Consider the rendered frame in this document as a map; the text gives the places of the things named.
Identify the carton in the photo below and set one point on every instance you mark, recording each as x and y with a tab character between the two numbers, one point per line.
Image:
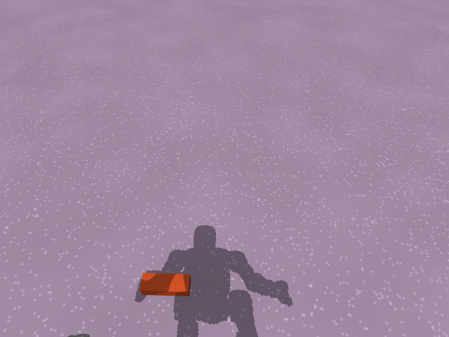
158	284

